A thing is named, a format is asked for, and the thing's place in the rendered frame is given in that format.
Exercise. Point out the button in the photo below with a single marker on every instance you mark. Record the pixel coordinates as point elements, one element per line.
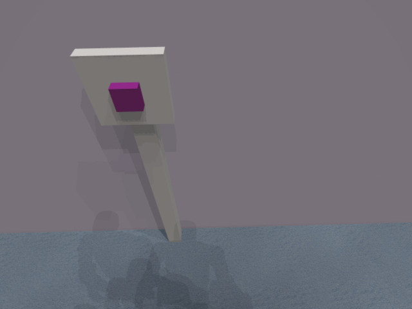
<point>127,96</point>

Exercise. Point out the panel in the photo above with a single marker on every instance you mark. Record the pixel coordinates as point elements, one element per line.
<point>97,69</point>

